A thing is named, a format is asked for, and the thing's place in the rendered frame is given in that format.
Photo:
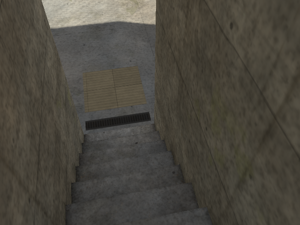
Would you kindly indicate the stairs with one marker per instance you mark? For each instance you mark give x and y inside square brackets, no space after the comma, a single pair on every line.
[127,176]

